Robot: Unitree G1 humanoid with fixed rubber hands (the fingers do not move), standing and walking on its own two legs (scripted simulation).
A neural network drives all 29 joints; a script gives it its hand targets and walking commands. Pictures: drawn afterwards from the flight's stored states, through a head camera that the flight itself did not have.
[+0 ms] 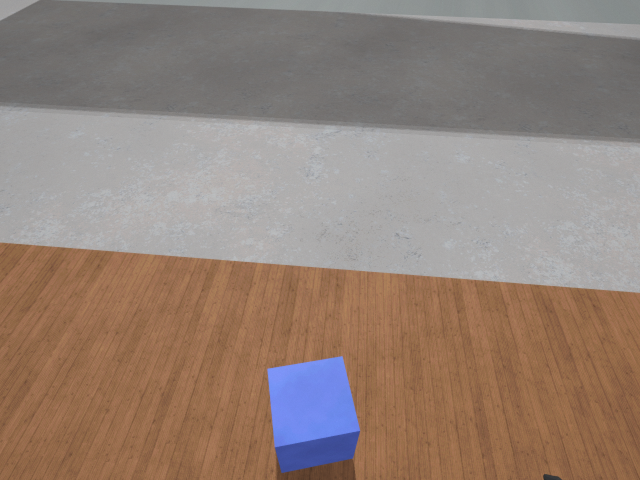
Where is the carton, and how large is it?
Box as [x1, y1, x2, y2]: [267, 356, 359, 472]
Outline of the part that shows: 342,356 267,369 274,444 281,472 352,458 359,433 359,428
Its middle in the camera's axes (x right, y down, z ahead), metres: -0.03 +0.48 +1.10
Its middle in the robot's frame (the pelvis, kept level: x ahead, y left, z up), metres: +0.44 +0.02 -0.66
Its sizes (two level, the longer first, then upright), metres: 0.210 0.200 0.250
